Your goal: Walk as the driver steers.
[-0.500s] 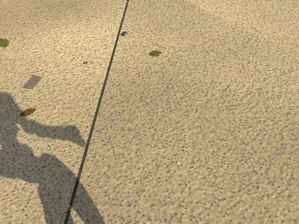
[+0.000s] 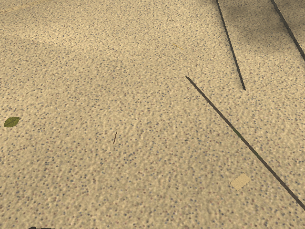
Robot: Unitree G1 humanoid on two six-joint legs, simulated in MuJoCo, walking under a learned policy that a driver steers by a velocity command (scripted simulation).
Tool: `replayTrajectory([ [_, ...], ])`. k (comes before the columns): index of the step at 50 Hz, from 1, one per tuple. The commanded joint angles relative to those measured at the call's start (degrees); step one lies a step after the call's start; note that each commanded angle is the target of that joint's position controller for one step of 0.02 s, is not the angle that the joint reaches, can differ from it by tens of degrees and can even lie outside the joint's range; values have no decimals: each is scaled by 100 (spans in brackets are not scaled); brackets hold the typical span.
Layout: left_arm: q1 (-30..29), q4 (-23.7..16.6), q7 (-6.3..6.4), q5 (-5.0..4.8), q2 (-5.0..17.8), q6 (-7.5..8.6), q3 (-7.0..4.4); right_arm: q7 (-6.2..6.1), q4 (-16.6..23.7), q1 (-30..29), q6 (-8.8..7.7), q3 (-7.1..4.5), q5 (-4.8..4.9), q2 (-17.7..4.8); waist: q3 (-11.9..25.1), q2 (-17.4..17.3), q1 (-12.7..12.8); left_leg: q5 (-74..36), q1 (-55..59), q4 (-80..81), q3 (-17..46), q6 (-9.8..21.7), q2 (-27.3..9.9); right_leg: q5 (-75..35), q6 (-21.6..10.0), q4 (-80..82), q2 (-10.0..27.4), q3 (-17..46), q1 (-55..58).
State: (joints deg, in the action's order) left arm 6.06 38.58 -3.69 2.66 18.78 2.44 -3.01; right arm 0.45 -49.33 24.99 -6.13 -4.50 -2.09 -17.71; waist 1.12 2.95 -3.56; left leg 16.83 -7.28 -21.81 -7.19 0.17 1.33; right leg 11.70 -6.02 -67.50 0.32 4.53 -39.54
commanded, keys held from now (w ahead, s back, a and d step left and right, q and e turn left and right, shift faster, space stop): w+shift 0.02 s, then w+q+shift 0.74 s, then w+shift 0.06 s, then e+shift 0.18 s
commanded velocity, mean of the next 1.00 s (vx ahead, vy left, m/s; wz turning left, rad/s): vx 0.94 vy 0.00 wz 0.49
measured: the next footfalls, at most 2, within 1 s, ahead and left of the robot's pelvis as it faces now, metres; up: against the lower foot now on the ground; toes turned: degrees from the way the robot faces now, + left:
right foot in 0.20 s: +0.38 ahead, -0.13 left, +0.00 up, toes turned +0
left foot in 0.66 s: +0.77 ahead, +0.11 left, +0.00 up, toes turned +27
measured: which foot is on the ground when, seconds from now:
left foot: down 0.00-0.20, up 0.22-0.64, down 0.66-1.00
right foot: up 0.00-0.18, down 0.20-0.66, up 0.68-1.00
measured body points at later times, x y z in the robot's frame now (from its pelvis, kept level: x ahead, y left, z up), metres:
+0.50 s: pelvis +0.45 -0.02 +0.00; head +0.47 -0.01 +0.45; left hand +0.35 +0.25 -0.13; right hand +0.69 -0.24 -0.10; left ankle +0.57 +0.12 -0.65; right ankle +0.34 -0.13 -0.74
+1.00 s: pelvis +0.88 +0.14 -0.01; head +0.91 +0.17 +0.44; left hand +0.96 +0.44 -0.09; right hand +1.00 -0.10 -0.13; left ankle +0.74 +0.08 -0.73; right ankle +1.16 +0.16 -0.68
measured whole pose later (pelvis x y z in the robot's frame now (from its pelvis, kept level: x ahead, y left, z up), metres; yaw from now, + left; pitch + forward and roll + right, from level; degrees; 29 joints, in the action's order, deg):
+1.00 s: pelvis +0.88 +0.14 -0.01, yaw +34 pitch +1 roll +1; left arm 1.8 38.5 -1.5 1.4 13.5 4.3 1.2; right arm 0.6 -50.3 24.6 -5.8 -2.2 0.3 -15.1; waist -4.4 1.9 -4.7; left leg 18.7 6.1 -13.5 2.5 9.1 10.3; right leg -10.3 -2.7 -34.3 4.7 -2.9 -40.5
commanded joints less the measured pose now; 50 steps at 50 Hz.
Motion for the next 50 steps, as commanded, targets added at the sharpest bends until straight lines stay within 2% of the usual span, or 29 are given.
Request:
replayTrajectory([
  [1,-354,-586,-102,6,-22,26,160,58,313,-420,-218,62,53,-280,-806,-527,494,-534,-374,1839,1118,832,-1487,-746,86,947,286,321,-653],
  [4,-1068,-767,-236,-13,-158,124,297,86,131,-50,-198,77,210,-437,-946,-361,350,-1777,-1008,2425,637,818,-1230,-1513,-2,2446,250,-763,1012],
  [7,-1024,-681,-93,2,52,176,249,68,-24,232,-134,-3,171,-1011,-632,-535,439,-4772,215,1483,555,837,-1391,-807,-59,3039,-82,-911,1558],
  [8,-516,-542,2,32,228,197,171,29,-93,321,-85,-24,143,-1182,-180,-714,710,-5848,514,543,540,777,-1431,-331,-84,3166,-284,-885,2201],
  [9,603,-192,106,51,423,221,60,-12,-122,288,-16,-36,148,-1265,432,-792,1254,-5980,264,-856,494,700,-1315,-202,-107,3462,-435,-857,3528],
  [10,1602,100,234,145,785,240,-96,-15,-66,233,-7,9,166,-1100,998,-797,1702,-4580,-915,-2538,495,636,-1027,67,-115,3319,134,-354,5132],
  [11,2103,172,352,293,1375,285,-229,45,198,568,-12,213,175,-31,1876,724,1322,435,-2509,-4847,613,623,-334,1990,-175,3628,2020,1948,6531],
  [12,2180,105,343,192,1410,246,-261,25,381,706,-4,177,436,-133,2661,1066,1241,901,-3198,-6061,1197,705,-48,2732,-360,4870,2778,4192,6489],
  [13,1681,203,326,105,994,244,-207,-5,454,46,46,88,373,-426,1556,412,1050,126,-3633,-6112,1232,741,-407,2608,-268,5024,2355,3387,5664],
  [14,1307,247,310,47,563,295,-114,39,466,-277,56,129,303,-293,676,133,900,-290,-3668,-5731,1152,694,-608,1780,-232,5064,2115,2434,4739],
  [15,1107,315,298,53,387,335,-87,86,399,-334,107,142,254,-171,321,37,690,-395,-3463,-5504,1157,629,-751,1011,-139,5203,1875,1798,4136],
  [17,1093,471,317,-50,119,409,-17,185,329,-162,323,140,128,24,77,285,338,-399,-3123,-5330,1120,523,-905,365,-39,5480,1659,873,3455],
  [19,1212,685,290,-183,-48,514,13,246,510,-605,485,145,90,176,-236,214,230,-513,-3509,-5199,1049,489,-1004,-352,57,5705,1576,180,3405],
  [22,1242,847,290,-175,-200,595,53,342,828,-1427,544,203,81,222,-664,125,198,-1401,-3736,-4597,697,484,-932,-1529,240,5985,1174,-1062,3198],
  [26,1350,979,392,-154,162,610,4,477,1141,-2235,519,293,88,85,-963,-140,172,-2238,-3145,-2773,7,775,-632,-2847,421,6214,996,-1992,3389],
  [28,1563,1021,477,-147,463,567,-29,498,1169,-2331,500,299,95,-34,-816,-77,121,-2240,-2517,-2221,-451,968,-192,-5155,526,5744,1067,-2188,3872],
  [30,1494,942,595,-95,876,400,-136,437,953,-1518,505,211,129,-340,-216,272,-387,-1668,-1585,-2128,-580,1127,228,-7171,588,4476,1263,-2148,4370],
  [31,1245,848,630,-55,1048,285,-196,383,699,-553,509,104,139,-569,255,378,-886,-1286,-597,-2197,-464,1252,381,-7585,519,3265,1377,-2055,4217],
  [32,982,723,616,-9,1115,178,-230,286,317,667,505,-61,129,-848,786,241,-1388,-754,734,-2017,-107,1437,469,-6993,391,1543,1411,-1856,3637],
  [33,938,758,501,13,881,143,-208,136,159,898,526,-220,185,-1086,641,-428,-1321,-291,1473,-1597,472,1633,295,-3095,447,-695,655,-1829,2567],
  [34,1042,424,412,117,-116,259,64,74,203,293,594,-282,199,-1468,115,-1831,-421,-1506,1890,-1716,2305,1997,-506,1698,622,-2854,-277,-1419,299],
  [35,1174,-237,385,-53,32,418,121,63,494,64,631,-374,108,-1856,1278,-1905,-174,178,2957,-49,4996,2945,-1372,1658,649,-3223,-359,-166,-1027],
  [36,793,-213,397,-7,367,557,115,20,609,-43,612,-354,88,-1513,761,-752,-225,1130,2484,900,5554,2681,-1606,1193,600,-2678,8,112,-1333],
  [37,620,-155,394,-18,482,590,101,-7,535,-207,571,-276,106,-1151,45,1,40,993,1500,1042,5151,2388,-1456,781,608,-2020,240,105,-1078],
  [40,693,-68,385,191,217,250,196,-61,532,-575,294,-99,182,-705,-453,486,648,-369,-589,1041,3641,2054,-818,729,855,-867,740,23,85],
  [41,643,-108,353,193,111,149,227,-48,518,-567,204,-64,194,-644,-505,417,691,-524,-1003,1125,3280,1992,-632,703,916,-402,833,-86,300],
  [44,25,-298,252,29,-226,145,356,0,310,-289,22,-7,226,-532,-777,200,459,-4775,-1235,942,1701,1304,-104,-750,790,1441,718,-733,850],
  [47,-410,-280,203,-146,-437,198,417,42,55,270,-50,46,332,-443,-451,-291,-63,-5383,-318,936,1112,669,30,-2558,379,3079,200,-1235,1291],
  [50,-276,-74,221,-168,-168,251,337,-59,10,234,-48,55,178,-566,-224,-653,-21,-5902,767,666,823,411,-279,-2751,104,3693,-212,-1281,1455],
])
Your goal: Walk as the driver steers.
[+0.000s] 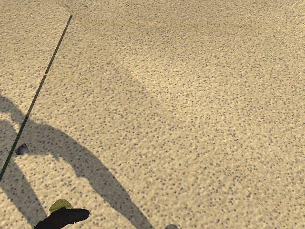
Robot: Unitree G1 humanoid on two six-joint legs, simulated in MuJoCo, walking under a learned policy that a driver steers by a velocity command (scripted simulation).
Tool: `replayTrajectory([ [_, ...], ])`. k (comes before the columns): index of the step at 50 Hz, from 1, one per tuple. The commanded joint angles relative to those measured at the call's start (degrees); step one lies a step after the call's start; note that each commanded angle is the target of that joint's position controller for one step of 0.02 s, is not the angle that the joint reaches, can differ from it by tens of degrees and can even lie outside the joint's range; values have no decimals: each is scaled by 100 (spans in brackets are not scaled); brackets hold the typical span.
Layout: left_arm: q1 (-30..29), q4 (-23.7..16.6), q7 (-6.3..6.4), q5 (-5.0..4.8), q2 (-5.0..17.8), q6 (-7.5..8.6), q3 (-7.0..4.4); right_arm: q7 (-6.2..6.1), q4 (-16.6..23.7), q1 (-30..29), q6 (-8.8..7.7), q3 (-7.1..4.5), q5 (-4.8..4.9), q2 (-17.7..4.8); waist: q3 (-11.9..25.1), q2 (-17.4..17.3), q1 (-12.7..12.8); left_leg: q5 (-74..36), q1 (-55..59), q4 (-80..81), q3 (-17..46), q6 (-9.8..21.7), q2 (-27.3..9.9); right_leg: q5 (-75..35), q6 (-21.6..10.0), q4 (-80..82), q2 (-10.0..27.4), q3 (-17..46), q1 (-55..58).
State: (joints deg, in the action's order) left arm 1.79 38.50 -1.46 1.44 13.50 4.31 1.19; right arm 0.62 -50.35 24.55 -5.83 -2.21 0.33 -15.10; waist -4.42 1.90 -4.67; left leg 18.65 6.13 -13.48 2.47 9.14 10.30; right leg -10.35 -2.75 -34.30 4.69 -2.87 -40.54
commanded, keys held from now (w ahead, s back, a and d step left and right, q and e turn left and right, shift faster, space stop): e+shift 1.00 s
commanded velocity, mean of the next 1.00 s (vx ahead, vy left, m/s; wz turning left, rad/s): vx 0.11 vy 0.00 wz -0.80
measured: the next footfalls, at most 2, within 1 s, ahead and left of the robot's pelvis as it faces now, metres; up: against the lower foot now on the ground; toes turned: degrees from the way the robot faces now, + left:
right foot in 0.08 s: +0.31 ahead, -0.08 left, +0.00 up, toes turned -2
left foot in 0.80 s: +0.43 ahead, +0.02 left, +0.00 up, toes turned -52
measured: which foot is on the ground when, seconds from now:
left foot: down 0.00-0.08, up 0.10-0.78, down 0.80-1.00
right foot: up 0.00-0.06, down 0.08-0.80, up 0.82-1.00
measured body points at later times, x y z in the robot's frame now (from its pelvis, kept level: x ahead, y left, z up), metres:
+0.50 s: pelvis +0.22 -0.04 +0.01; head +0.24 -0.08 +0.46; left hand +0.37 +0.24 -0.09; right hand +0.30 -0.35 -0.10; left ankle +0.37 +0.12 -0.65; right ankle +0.27 -0.08 -0.73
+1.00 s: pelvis +0.32 +0.01 +0.01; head +0.37 +0.01 +0.46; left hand +0.63 +0.13 -0.11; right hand +0.23 -0.31 -0.05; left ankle +0.41 +0.05 -0.73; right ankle +0.20 -0.07 -0.63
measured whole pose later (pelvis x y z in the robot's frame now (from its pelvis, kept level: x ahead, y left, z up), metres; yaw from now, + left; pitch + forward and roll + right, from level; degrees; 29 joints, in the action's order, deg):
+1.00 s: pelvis +0.32 +0.01 +0.01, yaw -52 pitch +0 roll -1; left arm 14.9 41.8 -2.1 0.6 23.1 -4.7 -5.3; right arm -2.7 -37.1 6.0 1.7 -0.1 -1.2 -17.5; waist -3.6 3.8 1.3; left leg 10.5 -12.0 -22.6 -0.4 2.9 1.9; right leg 21.6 3.4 -67.9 -5.6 8.5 -29.2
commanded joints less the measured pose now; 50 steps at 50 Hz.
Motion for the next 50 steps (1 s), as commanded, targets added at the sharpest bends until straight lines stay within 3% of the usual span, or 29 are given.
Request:
replayTrajectory([
  [1,529,90,-5,-32,520,100,-146,-147,132,147,-55,-192,-130,-894,501,-683,288,-6460,-356,-521,-243,-608,-1316,-329,-286,411,-844,-434,1858],
  [2,1295,375,-9,-24,749,136,-245,-224,194,-102,-15,-224,-187,-970,761,-777,668,-6702,-241,-1250,-343,-744,-1384,-115,-322,386,-1015,-303,2406],
  [3,2272,689,-4,-31,982,149,-356,-284,326,-566,42,-288,-209,-1131,1006,-868,1208,-6630,-376,-2447,-495,-844,-1394,-68,-357,509,-1020,-157,3063],
  [4,3157,982,36,15,1133,156,-457,-322,477,-1050,83,-326,-131,-1181,1123,-609,1771,-5370,-811,-4381,-813,-961,-1028,-757,-558,1171,-704,166,3666],
  [5,3137,1052,58,3,1398,118,-520,-271,699,-674,83,-190,-210,-455,1298,900,1112,1070,-2618,-6516,-868,-1019,-107,-4506,-809,11,299,1250,5009],
  [6,2588,773,31,48,1726,91,-646,-270,721,622,150,-79,56,-189,2583,1300,386,1598,-4063,-8162,79,-1208,45,-5778,-2071,235,1574,3797,6411],
  [7,1897,377,29,-158,1473,-19,-705,-295,657,534,199,-33,-155,-556,2841,212,461,690,-3966,-7977,366,-1055,-382,-4337,-2133,827,1420,3894,5887],
  [8,1502,267,69,-228,1089,-131,-613,-261,773,-48,242,-54,-237,-729,2023,-305,406,403,-4028,-7623,301,-1020,-583,-2698,-1987,1136,1057,3465,4940],
  [9,1457,315,93,-242,843,-216,-554,-233,899,-606,290,-58,-324,-762,1411,-784,397,393,-4065,-7120,229,-1049,-745,-1704,-1740,1424,696,3112,4098],
  [11,1839,511,120,-204,809,-266,-538,-211,1148,-874,548,-16,-362,-659,937,-616,317,378,-3800,-6295,238,-1103,-883,-1761,-1354,1612,344,2811,3200],
  [14,1851,449,83,-124,1216,-309,-677,-258,1246,-918,758,58,-354,-516,1013,-349,276,244,-3625,-5529,227,-1175,-957,-1362,-745,1609,-7,2752,2690],
  [19,1823,261,213,-205,1429,-566,-820,-285,1451,-1620,909,-10,-283,-700,920,236,556,-426,-4170,-4843,444,-1272,-972,1558,100,1951,-410,3277,2806],
  [22,1992,257,236,-209,1413,-680,-870,-282,1467,-1963,856,-37,-248,-772,717,394,801,-557,-4574,-4453,623,-1274,-947,2482,135,2061,-436,3683,3318],
  [26,2099,249,261,-175,1456,-711,-922,-294,1470,-2208,726,-38,-196,-840,689,493,932,-446,-4761,-4025,784,-1169,-835,2058,-12,1862,-379,4042,3950],
  [33,1903,128,235,-95,1659,-731,-954,-281,1441,-2296,594,-37,-92,-1039,660,525,860,-43,-3895,-3015,837,-995,-497,956,-362,1443,-449,4571,3787],
  [37,1413,-28,166,-58,1711,-722,-931,-345,1360,-2017,536,-59,-23,-1146,608,570,635,-180,-2319,-1642,797,-989,-342,1293,-184,1426,-728,4835,2965],
  [38,1345,-32,151,-69,1671,-701,-913,-395,1351,-1956,518,-75,-22,-1202,562,509,571,-458,-1801,-1039,845,-986,-431,1977,-16,1352,-894,4847,2647],
  [39,1487,37,142,-103,1539,-661,-876,-456,1353,-2016,498,-90,-24,-1260,592,81,602,-912,-1157,-347,972,-943,-751,3450,224,1053,-1255,4509,2249],
  [40,1924,93,162,-146,1256,-621,-800,-500,1503,-2089,523,-139,-44,-1502,1000,-532,799,-361,-477,-160,1768,-705,-1777,4561,430,192,-1613,3748,1920],
  [41,1991,-7,188,-217,1170,-613,-796,-490,1715,-2138,560,-151,-79,-1824,1227,-1127,730,-225,-379,89,2963,-177,-3080,4799,541,-1344,-2089,2328,1357],
  [42,1648,-53,173,-23,1768,-605,-897,-438,1607,-2087,603,-153,-152,-1703,965,-927,590,-880,-1057,139,3052,258,-3111,4334,620,-2152,-1821,1780,1128],
  [43,1535,-57,131,50,1825,-647,-915,-404,1537,-2093,630,-110,-105,-1409,759,-828,647,-1341,-1320,-33,2381,279,-2887,3921,613,-2636,-1444,1613,1159],
  [45,1757,105,25,12,1625,-787,-870,-360,1636,-2235,704,-33,-119,-1171,512,-766,700,-1879,-1725,-230,1168,89,-2244,3391,600,-3480,-1312,1261,1171],
  [47,1721,95,-55,-73,1572,-860,-825,-364,1674,-2070,726,14,-152,-1067,448,-865,634,-2471,-1659,-311,685,131,-2133,3238,625,-3876,-1125,951,979],
  [50,1334,-24,-117,-122,1406,-887,-734,-329,1595,-1623,713,-33,-183,-1077,402,-948,425,-2551,-1135,-367,370,111,-2164,3106,682,-3485,-832,705,610],
])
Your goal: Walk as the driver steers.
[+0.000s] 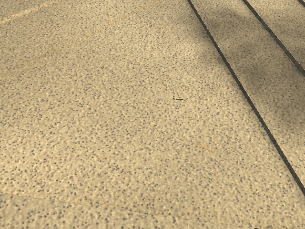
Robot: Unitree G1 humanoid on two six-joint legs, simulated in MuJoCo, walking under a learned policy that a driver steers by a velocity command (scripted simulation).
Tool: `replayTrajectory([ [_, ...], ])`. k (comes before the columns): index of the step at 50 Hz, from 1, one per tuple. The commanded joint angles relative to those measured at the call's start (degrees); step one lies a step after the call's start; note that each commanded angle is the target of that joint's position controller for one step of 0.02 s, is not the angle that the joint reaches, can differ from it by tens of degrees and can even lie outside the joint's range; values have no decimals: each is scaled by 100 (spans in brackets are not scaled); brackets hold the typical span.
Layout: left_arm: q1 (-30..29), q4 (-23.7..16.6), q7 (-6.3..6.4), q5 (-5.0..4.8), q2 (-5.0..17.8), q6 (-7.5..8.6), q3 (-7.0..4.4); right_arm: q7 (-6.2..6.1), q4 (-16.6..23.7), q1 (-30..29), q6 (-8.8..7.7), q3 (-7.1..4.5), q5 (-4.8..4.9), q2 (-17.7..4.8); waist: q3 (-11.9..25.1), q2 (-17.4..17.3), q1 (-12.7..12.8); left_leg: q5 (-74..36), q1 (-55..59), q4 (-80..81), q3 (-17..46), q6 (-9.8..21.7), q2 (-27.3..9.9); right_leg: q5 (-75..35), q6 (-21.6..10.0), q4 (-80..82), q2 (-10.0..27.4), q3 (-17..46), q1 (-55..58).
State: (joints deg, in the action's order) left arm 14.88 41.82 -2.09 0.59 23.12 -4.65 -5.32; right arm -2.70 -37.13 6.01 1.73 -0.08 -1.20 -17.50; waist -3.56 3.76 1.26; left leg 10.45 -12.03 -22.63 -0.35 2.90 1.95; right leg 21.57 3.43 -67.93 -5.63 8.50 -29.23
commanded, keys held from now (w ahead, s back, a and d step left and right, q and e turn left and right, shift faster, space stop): e+shift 0.08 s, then shift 0.10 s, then w+shift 0.10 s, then w+q+shift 0.54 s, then w+shift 0.14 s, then w+e+shift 0.04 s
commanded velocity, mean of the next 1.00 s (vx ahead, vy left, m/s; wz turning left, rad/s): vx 0.59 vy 0.00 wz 0.12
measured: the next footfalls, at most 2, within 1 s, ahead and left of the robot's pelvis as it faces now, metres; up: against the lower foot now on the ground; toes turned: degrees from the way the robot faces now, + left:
right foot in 0.32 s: -0.01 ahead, -0.11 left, +0.00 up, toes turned -14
left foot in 0.78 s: +0.42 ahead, +0.02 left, +0.00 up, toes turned +8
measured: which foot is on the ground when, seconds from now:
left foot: down 0.00-0.32, up 0.34-0.76, down 0.78-1.00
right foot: up 0.00-0.30, down 0.32-0.80, up 0.82-1.00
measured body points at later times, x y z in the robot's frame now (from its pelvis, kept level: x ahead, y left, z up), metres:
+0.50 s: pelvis +0.07 -0.04 -0.01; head +0.07 -0.06 +0.44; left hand +0.20 +0.21 -0.11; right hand +0.09 -0.32 -0.14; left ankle +0.15 +0.09 -0.67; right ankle -0.05 -0.10 -0.74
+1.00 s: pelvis +0.43 +0.00 -0.02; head +0.45 +0.00 +0.43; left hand +0.53 +0.28 -0.12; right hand +0.51 -0.28 -0.14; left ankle +0.38 +0.02 -0.74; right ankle +0.52 -0.19 -0.68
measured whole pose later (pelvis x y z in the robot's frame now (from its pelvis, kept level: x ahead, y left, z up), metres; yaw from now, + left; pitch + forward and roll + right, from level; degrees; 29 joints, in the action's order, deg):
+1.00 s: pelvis +0.43 +0.00 -0.02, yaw +12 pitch +0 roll +1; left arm 9.8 41.5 -0.8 3.6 15.5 2.9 0.0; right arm 1.4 -46.5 23.4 -2.3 -3.4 -0.5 -17.9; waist -1.5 0.2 -1.4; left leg 19.2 -8.8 -28.4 0.7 9.8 11.1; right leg 13.7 0.6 -59.8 8.3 5.1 -33.9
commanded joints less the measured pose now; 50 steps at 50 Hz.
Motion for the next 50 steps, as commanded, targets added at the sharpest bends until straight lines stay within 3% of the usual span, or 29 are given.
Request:
replayTrajectory([
  [1,-56,-382,-74,-37,387,2,-61,10,246,342,-47,-269,-40,-841,329,-1188,-209,-1843,834,514,580,736,-1377,-73,95,39,279,-511,-577],
  [4,-324,-509,-118,-32,228,-24,-7,43,194,583,-69,-333,-47,-847,401,-1288,-290,-2151,1094,440,388,814,-1617,1,121,491,509,-696,-601],
  [9,-561,-661,-85,-44,-91,-39,128,163,111,731,-149,-399,-51,-845,647,-1283,-261,-2493,760,184,156,945,-1813,316,-146,1643,473,-854,361],
  [11,-688,-723,-107,0,-65,-26,167,242,74,937,-160,-456,-94,-966,811,-1436,-404,602,502,676,324,883,-1832,542,-357,2218,421,-1059,828],
  [13,-758,-745,-164,30,-40,9,203,301,33,947,-133,-481,-103,-1053,484,-1491,-359,2419,-132,1095,572,808,-1924,797,-589,2971,350,-1218,1415],
  [15,78,-292,-124,40,-312,179,315,330,-94,915,-74,-439,-6,-844,160,-799,141,2748,-1380,650,166,606,-1625,-183,-952,4548,223,-1322,3133],
  [16,943,97,-50,82,-139,290,264,334,-104,879,-102,-344,-9,-493,253,91,570,2676,-2437,-450,-289,368,-1163,151,-1046,5078,533,-728,4503],
  [17,1476,68,41,194,408,376,187,411,183,752,-157,-133,16,262,579,1653,771,2937,-3687,-2903,-908,32,-485,2349,-1287,5744,2512,1841,5195],
  [18,1090,-89,179,175,698,444,98,369,407,162,-169,-266,-30,-303,-368,796,836,1933,-4601,-3460,-55,22,-279,2257,-1726,6085,2973,2478,4044],
  [19,890,-20,258,201,380,500,178,405,430,-82,-215,-381,98,-585,-702,260,715,1188,-4553,-3716,690,65,-332,1821,-1555,6008,2639,1725,3745],
  [20,505,-41,281,174,224,572,235,487,271,293,-271,-425,187,-627,-647,360,346,659,-4323,-3737,857,40,-298,1074,-1262,6004,2303,1028,3599],
  [21,192,-126,294,123,118,637,263,527,63,635,-270,-461,155,-682,-381,415,114,353,-4017,-3805,783,-42,-334,424,-1051,6038,2048,449,3586],
  [24,129,-139,276,106,-163,822,346,587,-125,757,-146,-473,72,-551,-277,244,8,-214,-3713,-4215,465,-174,-341,-608,-932,6183,1760,-477,3070],
  [29,623,221,246,115,-90,1012,295,669,85,183,-106,-384,28,-309,-629,7,70,-822,-4184,-3822,146,-44,-444,-1242,-910,6502,1773,-1211,3060],
  [32,800,430,290,83,-107,1092,306,811,312,-429,-156,-308,-15,-261,-875,-297,141,-947,-4037,-2901,-321,217,-509,-2290,-747,6576,1703,-1711,3196],
  [33,880,522,302,86,-85,1099,300,859,349,-480,-176,-267,4,-187,-834,-207,134,-951,-3717,-2495,-622,348,-456,-2968,-696,6523,1683,-1921,3306],
  [35,893,608,368,125,134,1109,257,895,358,-360,-150,-246,20,-188,-430,69,-51,-767,-2429,-2125,-1103,583,-62,-6115,-548,5950,1704,-2327,3328],
  [37,690,549,483,192,492,977,136,802,62,744,-100,-359,90,-507,298,424,-712,165,-1215,-2311,-1234,799,418,-8767,-489,4286,1888,-2388,3556],
  [38,409,457,510,265,701,870,65,736,-250,1885,-94,-484,109,-759,888,500,-1299,876,-52,-2483,-1045,984,557,-9139,-561,2793,2029,-2303,3186],
  [39,190,346,486,258,728,823,49,640,-568,3017,-142,-652,43,-1094,1388,249,-1796,1398,1527,-2156,-472,1234,582,-8034,-656,897,1996,-2146,2131],
  [40,275,356,355,288,0,864,232,488,-616,2856,-140,-753,94,-1413,1203,-937,-1437,2285,2188,-1459,1034,1530,-384,-2048,-646,-1226,1016,-2090,750],
  [41,183,-261,242,147,-391,986,334,471,-327,2040,-113,-785,44,-1665,1332,-1910,-688,2326,3040,-152,4427,2441,-1373,626,-334,-2680,-23,-1168,-1665],
  [42,-402,-416,207,192,65,1136,298,446,-220,1979,-146,-777,103,-1447,1283,-781,-950,1315,2835,308,4573,2297,-1509,-152,-400,-2361,390,-293,-1977],
  [43,-140,-363,191,128,132,1213,307,386,-319,1875,-190,-762,122,-1345,993,-407,-612,1175,2068,518,4027,2125,-1522,-569,-451,-1541,768,-203,-1520],
  [44,14,-213,219,141,145,1187,318,370,-393,1717,-238,-714,53,-1140,484,-77,-332,1148,1142,669,3530,1920,-1378,-547,-453,-902,1028,-333,-1114],
  [46,171,-63,232,308,67,885,334,346,-420,1418,-399,-543,61,-773,83,-48,10,999,-85,753,2619,1711,-902,-357,-309,31,1283,-310,-378],
  [47,162,-54,224,322,-26,743,354,359,-455,1422,-479,-481,81,-658,-48,-155,67,813,-422,876,2360,1677,-784,-332,-246,426,1338,-370,-236],
  [49,-167,-148,77,357,-219,639,417,377,-604,1659,-569,-521,106,-824,-275,-309,-90,188,-533,1177,1887,1601,-666,-877,-196,1122,1382,-743,-449],
  [50,-321,-142,37,265,-237,650,366,395,-739,1961,-665,-570,37,-987,-346,-485,-275,-336,-70,1137,1779,1575,-776,-1637,-321,1091,1511,-729,-938],
])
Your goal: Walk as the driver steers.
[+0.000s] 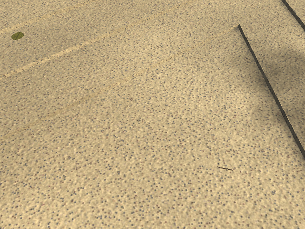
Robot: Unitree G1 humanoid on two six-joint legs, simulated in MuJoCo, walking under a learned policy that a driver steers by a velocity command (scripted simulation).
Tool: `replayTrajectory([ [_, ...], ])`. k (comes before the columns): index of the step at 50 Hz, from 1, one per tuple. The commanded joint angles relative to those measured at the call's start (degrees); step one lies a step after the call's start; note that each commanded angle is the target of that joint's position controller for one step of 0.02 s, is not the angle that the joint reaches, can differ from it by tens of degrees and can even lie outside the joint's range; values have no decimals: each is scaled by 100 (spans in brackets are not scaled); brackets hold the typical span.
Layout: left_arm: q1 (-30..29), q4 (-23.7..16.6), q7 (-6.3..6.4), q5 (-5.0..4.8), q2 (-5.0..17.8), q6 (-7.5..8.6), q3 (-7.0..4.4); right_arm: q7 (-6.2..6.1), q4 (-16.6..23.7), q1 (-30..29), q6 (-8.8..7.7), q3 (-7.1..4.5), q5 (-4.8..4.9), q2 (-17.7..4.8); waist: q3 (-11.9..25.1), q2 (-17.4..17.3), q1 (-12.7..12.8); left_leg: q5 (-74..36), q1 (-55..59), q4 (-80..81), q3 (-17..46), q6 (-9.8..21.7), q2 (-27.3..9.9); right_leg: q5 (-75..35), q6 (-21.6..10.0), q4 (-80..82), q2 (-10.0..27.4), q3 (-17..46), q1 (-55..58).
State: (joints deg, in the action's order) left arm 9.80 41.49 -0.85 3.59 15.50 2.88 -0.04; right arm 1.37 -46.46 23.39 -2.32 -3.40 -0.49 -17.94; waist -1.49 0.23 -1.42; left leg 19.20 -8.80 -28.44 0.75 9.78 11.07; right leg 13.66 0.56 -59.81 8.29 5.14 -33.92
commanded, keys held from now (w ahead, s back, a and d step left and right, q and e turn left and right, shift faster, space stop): w+e+shift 0.48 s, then w+shift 0.20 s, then e+shift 0.32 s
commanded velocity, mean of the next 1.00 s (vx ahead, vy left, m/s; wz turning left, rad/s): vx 0.84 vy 0.00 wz -0.54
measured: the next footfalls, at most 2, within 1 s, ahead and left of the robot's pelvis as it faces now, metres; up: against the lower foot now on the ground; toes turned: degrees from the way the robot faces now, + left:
right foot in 0.32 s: +0.47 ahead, -0.11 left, -0.15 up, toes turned -11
left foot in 0.66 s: +0.94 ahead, -0.05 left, -0.15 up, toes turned -24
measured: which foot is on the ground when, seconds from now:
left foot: down 0.00-0.30, up 0.32-0.64, down 0.66-1.00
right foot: up 0.00-0.30, down 0.32-0.66, up 0.68-1.00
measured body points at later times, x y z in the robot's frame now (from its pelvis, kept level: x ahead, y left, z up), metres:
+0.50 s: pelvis +0.52 -0.09 -0.15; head +0.56 -0.07 +0.30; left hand +0.49 +0.19 -0.29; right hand +0.66 -0.36 -0.22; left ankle +0.63 +0.06 -0.81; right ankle +0.43 -0.11 -0.87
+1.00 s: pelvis +0.98 -0.19 -0.15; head +1.02 -0.22 +0.30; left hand +1.29 -0.10 -0.24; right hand +0.80 -0.39 -0.28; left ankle +0.91 -0.03 -0.86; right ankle +1.11 -0.32 -0.85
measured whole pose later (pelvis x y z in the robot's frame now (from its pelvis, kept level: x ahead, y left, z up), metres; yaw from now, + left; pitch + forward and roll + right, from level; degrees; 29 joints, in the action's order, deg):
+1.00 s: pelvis +0.98 -0.19 -0.15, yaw -35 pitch +0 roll +2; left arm 2.1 42.2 -3.5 2.3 16.6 2.3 -2.0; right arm -1.4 -54.2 23.1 -6.1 -2.0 0.8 -14.1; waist -6.5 1.9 -2.9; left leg 24.8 0.3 -28.6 -12.4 0.2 -0.2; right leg -3.1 -6.3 -34.1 -3.3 -6.0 -34.1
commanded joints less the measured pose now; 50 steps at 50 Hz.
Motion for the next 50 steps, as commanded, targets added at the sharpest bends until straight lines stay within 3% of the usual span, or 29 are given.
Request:
replayTrajectory([
  [1,-355,-259,-80,-213,713,-26,-283,-23,20,464,-369,-216,13,-800,-718,11,-147,-1265,40,1696,1467,607,-1550,-1397,-110,924,199,-137,-1137],
  [3,-821,-319,-199,-160,459,77,-211,-58,-38,267,-491,-126,41,-631,-649,-44,-197,-810,-468,1612,681,270,-1118,-3126,-242,2195,-112,-607,-364],
  [7,-1064,-121,-405,-332,310,151,-241,-175,-219,491,-563,-22,29,-618,-535,-153,-348,-1260,-612,1530,0,-167,-1391,-4523,-674,2550,-723,-816,653],
  [10,-1243,-76,-317,-126,374,147,-261,-271,-586,954,-535,42,-86,-586,-770,-236,-410,-3130,662,1013,-471,-494,-1526,-4249,-959,2946,-961,-1090,331],
  [12,-412,245,-231,13,604,162,-339,-395,-638,744,-477,21,-140,-871,-398,-328,68,-5628,1514,-280,-740,-701,-1571,-3769,-998,3363,-1254,-1393,861],
  [14,1762,1059,-157,37,885,91,-479,-571,-646,103,-331,90,-191,-649,273,-559,1102,-6461,1366,-2970,-733,-788,-1619,-3728,-1119,3492,-1071,-1184,2561],
  [15,3321,1434,-136,-154,1050,23,-655,-580,-501,-996,-298,-14,-145,-815,612,-35,2238,-5439,815,-5837,-961,-909,-1077,-4448,-1574,4361,-598,-604,3659],
  [16,3630,1745,-115,-184,1055,27,-648,-455,-247,-1776,-292,36,-118,-431,33,940,2239,244,-1333,-7966,-1034,-827,-293,-4419,-1721,4840,-476,-532,4705],
  [17,3366,1753,-53,-101,1717,81,-745,-403,316,-1110,-433,215,102,-114,483,2064,1046,1959,-4206,-8075,-8,-1007,-600,-7235,-1973,2216,372,554,7270],
  [18,3673,1773,-38,-73,1270,121,-660,-391,357,-1174,-482,297,132,-320,1115,775,1296,1650,-5545,-7571,395,-1056,-986,-6162,-2392,2355,723,1559,8361],
  [19,3362,1709,10,-122,1017,77,-626,-380,412,-1285,-478,337,-66,-441,1149,-378,1094,1203,-5515,-7134,422,-1048,-1246,-4016,-2522,2905,661,2001,7680],
  [20,2438,1460,175,-148,1264,101,-700,-268,569,-1294,-562,341,-178,-541,1100,-118,609,665,-5388,-6238,925,-916,-1469,-1460,-2638,3801,993,3076,6748],
  [21,1925,1374,255,-191,1176,158,-637,-184,536,-1648,-466,286,-383,-704,313,-621,262,578,-4846,-5505,814,-1056,-1541,-1434,-2452,4372,769,3289,5034],
  [22,1576,1259,243,-236,1084,206,-557,-102,624,-1695,-354,269,-483,-715,-185,-738,-72,621,-4003,-4522,829,-1242,-1683,-1552,-2452,4686,652,3200,3561],
  [24,1161,1097,154,-260,1063,309,-516,-26,881,-2233,-266,371,-427,-488,-925,-765,-235,-83,-2305,-2584,435,-1418,-1874,-2007,-2171,5163,101,2319,1025],
  [26,1128,1125,71,-366,1087,418,-598,11,840,-2114,-303,484,-207,-45,-546,-72,-122,-1907,-437,-1608,-76,-1230,-1527,-2291,-1717,5289,-530,1476,230],
  [29,1689,1383,-64,-518,1097,444,-627,-73,817,-2196,-315,367,-123,-236,-268,-54,239,-2580,-216,-710,-348,-858,-1209,-3850,-1309,4748,-698,1099,1719],
  [30,1816,1438,-67,-467,1182,423,-649,-99,700,-1764,-336,280,-151,-379,115,-36,72,-2367,203,-480,-415,-752,-968,-4676,-1151,3917,-714,1030,2243],
  [32,1327,1363,-23,-266,1299,390,-657,-220,84,455,-356,-9,-150,-853,1069,199,-1204,-1490,2122,-697,-266,-608,-1116,-4782,-880,1095,-895,774,1826],
  [33,1172,1177,9,-183,469,393,-490,-290,-146,1440,-354,-140,-276,-1304,1558,-847,-1370,55,2804,-581,1528,-305,-2473,-554,-738,-1726,-1516,434,897],
  [34,2474,977,19,-537,43,399,-360,-190,-164,938,-337,-197,-322,-1556,2133,-2279,-280,1060,3131,1124,5282,397,-3671,1352,-710,-2827,-1867,526,-225],
  [35,1978,1055,125,-348,329,298,-330,-138,56,-122,-345,-162,-229,-933,975,-1211,-111,1809,2192,1420,4945,453,-3527,756,-778,-2651,-1189,241,-857],
  [36,1361,1016,113,-265,440,208,-345,-101,158,-657,-406,-61,-227,-390,222,-309,-127,438,1258,1209,3713,358,-3257,325,-701,-2310,-947,153,-774],
  [37,1044,950,95,-219,415,147,-360,-81,58,-725,-447,-3,-282,-188,-81,105,-66,-1643,665,1040,2762,269,-3065,360,-649,-2145,-864,67,-540],
  [39,742,703,36,-185,310,-9,-377,-89,-313,-254,-545,115,-163,89,-51,-237,74,-4166,423,971,1363,6,-2827,631,-553,-1742,-708,-6,-401],
  [42,210,283,-58,-198,129,-123,-297,-117,-401,-494,-587,109,9,4,-120,-642,330,-5237,124,1326,69,-377,-2377,158,-495,-346,-749,-472,-303],
  [45,-45,91,-249,-251,-7,-69,-162,-217,-249,-1057,-554,72,74,-157,-11,-639,482,-4709,-539,1257,-1040,-556,-1866,-1755,-424,2022,-988,-1081,1057],
  [48,443,208,-316,-124,316,-129,-255,-314,-153,-972,-565,-30,162,-498,448,-552,682,-5587,-356,259,-1183,-748,-2070,-2095,-621,2427,-1367,-1371,2178],
  [50,1429,450,-246,-28,659,-120,-415,-372,-52,-1010,-450,-92,170,-665,910,-478,1084,-5434,-343,-1567,-1065,-875,-2251,-1885,-981,2595,-1450,-1092,3084],
])
Keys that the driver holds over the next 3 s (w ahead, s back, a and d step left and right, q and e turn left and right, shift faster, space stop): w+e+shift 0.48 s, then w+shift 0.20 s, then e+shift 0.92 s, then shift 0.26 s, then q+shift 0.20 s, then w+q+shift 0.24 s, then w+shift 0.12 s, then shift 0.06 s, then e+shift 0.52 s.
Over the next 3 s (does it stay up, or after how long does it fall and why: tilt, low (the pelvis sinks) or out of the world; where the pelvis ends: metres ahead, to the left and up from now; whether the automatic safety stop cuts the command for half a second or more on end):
stays up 1.43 -0.40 -0.15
